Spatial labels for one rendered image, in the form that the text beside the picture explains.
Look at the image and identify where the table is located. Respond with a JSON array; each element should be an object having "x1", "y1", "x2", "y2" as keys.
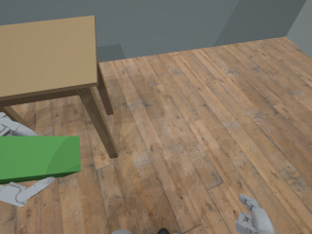
[{"x1": 0, "y1": 15, "x2": 118, "y2": 159}]

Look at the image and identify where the robot left hand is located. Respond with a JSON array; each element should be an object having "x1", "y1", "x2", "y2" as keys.
[{"x1": 0, "y1": 112, "x2": 56, "y2": 207}]

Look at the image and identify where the robot right hand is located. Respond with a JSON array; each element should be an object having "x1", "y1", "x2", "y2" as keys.
[{"x1": 235, "y1": 194, "x2": 275, "y2": 234}]

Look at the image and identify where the sponge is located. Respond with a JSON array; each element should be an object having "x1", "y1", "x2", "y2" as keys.
[{"x1": 0, "y1": 136, "x2": 81, "y2": 185}]

